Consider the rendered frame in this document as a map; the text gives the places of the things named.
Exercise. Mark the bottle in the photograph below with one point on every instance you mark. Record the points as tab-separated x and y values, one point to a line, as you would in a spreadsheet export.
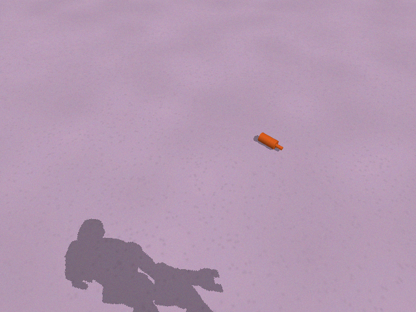
269	141

